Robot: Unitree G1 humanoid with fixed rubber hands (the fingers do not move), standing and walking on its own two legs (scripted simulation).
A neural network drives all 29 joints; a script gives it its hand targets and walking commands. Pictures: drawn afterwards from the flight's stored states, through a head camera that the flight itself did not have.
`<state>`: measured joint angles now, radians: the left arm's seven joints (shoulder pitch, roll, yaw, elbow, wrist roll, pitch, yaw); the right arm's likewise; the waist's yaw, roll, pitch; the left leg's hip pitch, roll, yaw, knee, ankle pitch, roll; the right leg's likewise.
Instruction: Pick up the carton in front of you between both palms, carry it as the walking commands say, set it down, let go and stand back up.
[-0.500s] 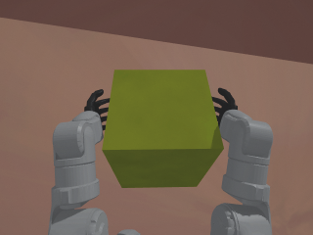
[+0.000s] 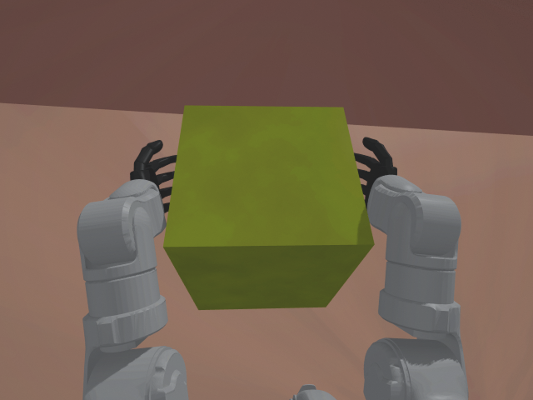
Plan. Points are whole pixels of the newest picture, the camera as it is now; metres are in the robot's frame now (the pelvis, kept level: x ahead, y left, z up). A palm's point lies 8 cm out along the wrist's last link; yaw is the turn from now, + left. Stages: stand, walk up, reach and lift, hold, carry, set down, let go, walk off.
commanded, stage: carry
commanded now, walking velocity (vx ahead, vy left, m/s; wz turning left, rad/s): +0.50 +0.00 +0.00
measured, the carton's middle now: (263, 218) +0.37 -0.02 +0.10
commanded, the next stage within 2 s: none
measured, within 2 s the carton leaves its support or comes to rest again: neither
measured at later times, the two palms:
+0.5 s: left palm (155, 66) +0.67 +0.15 +0.19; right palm (316, 65) +0.66 -0.15 +0.20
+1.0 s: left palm (168, 5) +0.94 +0.15 +0.21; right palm (292, 0) +0.97 -0.15 +0.22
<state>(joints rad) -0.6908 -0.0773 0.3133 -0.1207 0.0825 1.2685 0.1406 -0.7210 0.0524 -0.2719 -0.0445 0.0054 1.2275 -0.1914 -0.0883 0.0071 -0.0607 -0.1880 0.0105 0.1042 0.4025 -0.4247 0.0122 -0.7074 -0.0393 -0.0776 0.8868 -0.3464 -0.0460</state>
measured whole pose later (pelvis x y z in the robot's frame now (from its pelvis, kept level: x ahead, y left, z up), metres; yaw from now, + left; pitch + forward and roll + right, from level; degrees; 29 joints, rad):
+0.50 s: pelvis +0.31 +0.00 +0.02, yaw +0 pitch +4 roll +2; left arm -0.70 -0.02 0.27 -0.05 0.01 1.26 0.17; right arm -0.70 0.08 -0.28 -0.07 -0.07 1.24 -0.16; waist -0.01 -0.04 -0.07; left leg -0.56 -0.01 0.16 0.68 -0.30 0.06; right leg -0.21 -0.06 -0.07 0.76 -0.55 -0.02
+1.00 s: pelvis +0.60 -0.03 +0.07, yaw +1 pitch +4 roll -1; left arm -0.67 -0.07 0.26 0.01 0.04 1.25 0.17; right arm -0.69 0.06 -0.33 0.00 -0.05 1.26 -0.16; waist 0.09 0.01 -0.06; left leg -0.51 0.01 0.01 1.30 -0.46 0.03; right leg -0.45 0.02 -0.15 0.63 -0.38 -0.09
